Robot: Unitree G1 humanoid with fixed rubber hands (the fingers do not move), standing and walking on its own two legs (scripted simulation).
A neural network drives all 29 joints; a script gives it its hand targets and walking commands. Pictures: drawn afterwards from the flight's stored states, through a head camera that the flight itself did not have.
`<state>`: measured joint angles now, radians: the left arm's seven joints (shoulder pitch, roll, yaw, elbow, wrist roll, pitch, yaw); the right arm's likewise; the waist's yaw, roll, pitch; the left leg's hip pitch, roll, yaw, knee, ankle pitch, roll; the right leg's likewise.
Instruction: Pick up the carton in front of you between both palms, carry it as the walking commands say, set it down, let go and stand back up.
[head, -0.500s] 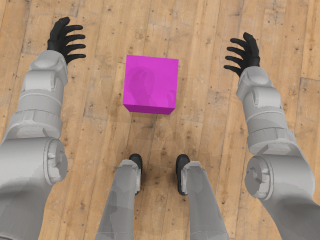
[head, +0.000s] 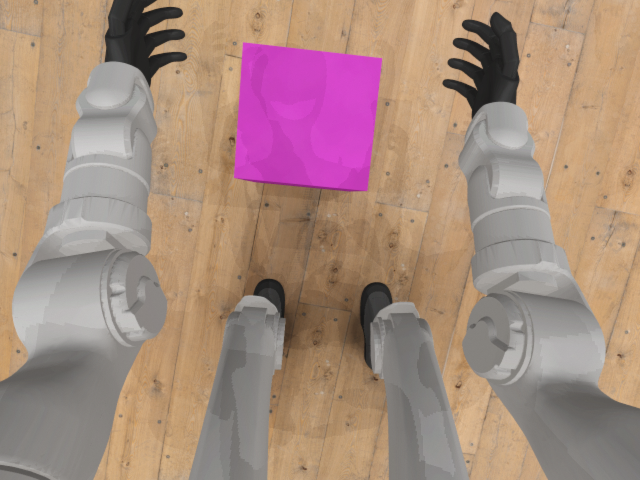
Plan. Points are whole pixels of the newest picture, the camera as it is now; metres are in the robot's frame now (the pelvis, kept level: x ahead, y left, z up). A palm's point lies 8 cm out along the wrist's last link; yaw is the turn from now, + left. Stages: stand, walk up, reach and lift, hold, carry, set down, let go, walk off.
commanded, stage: reach and lift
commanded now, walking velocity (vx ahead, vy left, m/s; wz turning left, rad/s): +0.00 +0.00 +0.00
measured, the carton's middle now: (306, 131) +0.51 +0.05 -0.47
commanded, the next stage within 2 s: none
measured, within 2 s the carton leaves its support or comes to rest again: leaves its support in 1.46 s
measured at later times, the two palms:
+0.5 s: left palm (193, 115) +0.51 +0.23 -0.37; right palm (427, 134) +0.50 -0.14 -0.36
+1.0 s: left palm (206, 115) +0.51 +0.22 -0.40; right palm (411, 137) +0.50 -0.13 -0.40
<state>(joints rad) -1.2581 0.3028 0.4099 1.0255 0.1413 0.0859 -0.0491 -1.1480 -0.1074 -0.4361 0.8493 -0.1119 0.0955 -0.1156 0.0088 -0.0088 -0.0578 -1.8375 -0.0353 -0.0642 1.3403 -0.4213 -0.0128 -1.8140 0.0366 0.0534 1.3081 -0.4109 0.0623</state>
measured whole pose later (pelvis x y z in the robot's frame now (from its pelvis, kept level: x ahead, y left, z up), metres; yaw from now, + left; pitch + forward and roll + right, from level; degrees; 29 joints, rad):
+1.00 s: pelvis -0.05 -0.01 -0.22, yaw -1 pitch +35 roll -4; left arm -1.63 0.51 0.01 1.26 -0.19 0.08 0.01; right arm -1.52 -0.22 -0.19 1.09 0.18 0.08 -0.19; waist 0.01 -0.05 0.44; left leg -2.24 -0.01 -0.06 2.22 -0.59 -0.01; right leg -2.20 0.07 0.02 2.18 -0.60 0.09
